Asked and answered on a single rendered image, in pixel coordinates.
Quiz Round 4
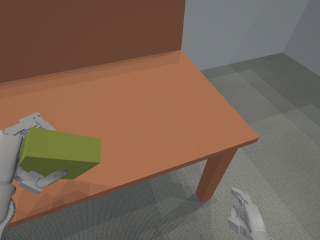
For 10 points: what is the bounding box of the robot right hand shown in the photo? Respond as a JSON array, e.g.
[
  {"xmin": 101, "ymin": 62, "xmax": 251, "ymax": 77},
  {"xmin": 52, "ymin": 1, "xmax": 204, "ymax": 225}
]
[{"xmin": 228, "ymin": 187, "xmax": 267, "ymax": 238}]

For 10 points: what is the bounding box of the sponge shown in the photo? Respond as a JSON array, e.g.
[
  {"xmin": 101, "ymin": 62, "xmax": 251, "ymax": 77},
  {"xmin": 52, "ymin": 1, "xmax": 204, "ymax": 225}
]
[{"xmin": 18, "ymin": 127, "xmax": 101, "ymax": 180}]

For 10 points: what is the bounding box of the right robot forearm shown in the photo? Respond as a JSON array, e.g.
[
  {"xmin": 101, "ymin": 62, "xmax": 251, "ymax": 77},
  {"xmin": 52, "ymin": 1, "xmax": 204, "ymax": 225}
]
[{"xmin": 248, "ymin": 230, "xmax": 274, "ymax": 240}]

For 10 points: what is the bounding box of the robot left hand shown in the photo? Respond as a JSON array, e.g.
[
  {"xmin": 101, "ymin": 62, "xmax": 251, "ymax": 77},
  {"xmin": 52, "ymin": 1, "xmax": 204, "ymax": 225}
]
[{"xmin": 0, "ymin": 112, "xmax": 68, "ymax": 195}]

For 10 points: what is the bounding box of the left robot forearm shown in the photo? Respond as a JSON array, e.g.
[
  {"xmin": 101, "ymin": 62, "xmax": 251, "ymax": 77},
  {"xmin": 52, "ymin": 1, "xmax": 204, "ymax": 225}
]
[{"xmin": 0, "ymin": 183, "xmax": 16, "ymax": 240}]

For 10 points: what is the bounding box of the table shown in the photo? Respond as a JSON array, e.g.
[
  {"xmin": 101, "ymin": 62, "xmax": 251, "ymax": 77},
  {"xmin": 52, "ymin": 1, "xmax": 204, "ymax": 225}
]
[{"xmin": 0, "ymin": 0, "xmax": 260, "ymax": 229}]

